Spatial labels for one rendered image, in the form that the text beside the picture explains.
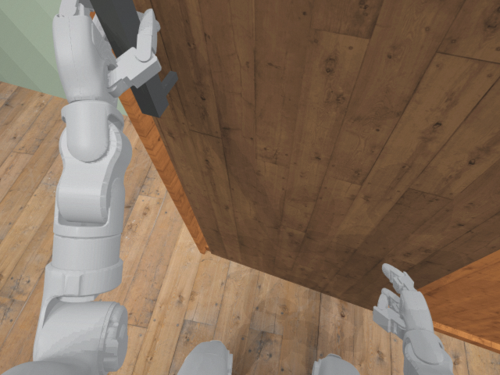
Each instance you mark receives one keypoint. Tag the robot left forearm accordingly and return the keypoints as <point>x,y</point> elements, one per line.
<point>89,207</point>

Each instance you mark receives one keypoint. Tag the right robot thigh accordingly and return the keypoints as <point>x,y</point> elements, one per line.
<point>333,366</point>

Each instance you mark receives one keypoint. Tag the robot right forearm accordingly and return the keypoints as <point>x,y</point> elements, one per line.
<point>424,354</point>

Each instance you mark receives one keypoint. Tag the left robot upper arm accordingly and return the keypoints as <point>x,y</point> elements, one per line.
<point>80,338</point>

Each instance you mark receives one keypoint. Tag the left robot thigh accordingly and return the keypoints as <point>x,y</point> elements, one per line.
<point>208,358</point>

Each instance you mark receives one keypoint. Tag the wardrobe door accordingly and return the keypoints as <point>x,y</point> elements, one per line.
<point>316,140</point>
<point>469,298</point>

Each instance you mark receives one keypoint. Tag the robot thigh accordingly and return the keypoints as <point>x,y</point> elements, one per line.
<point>333,366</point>
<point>208,358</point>

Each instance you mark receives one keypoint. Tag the right robot hand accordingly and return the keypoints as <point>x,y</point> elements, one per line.
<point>409,312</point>

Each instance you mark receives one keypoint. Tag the handle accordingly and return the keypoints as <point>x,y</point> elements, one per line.
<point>120,22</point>

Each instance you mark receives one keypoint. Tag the left robot hand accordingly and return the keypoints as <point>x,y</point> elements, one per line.
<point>83,54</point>

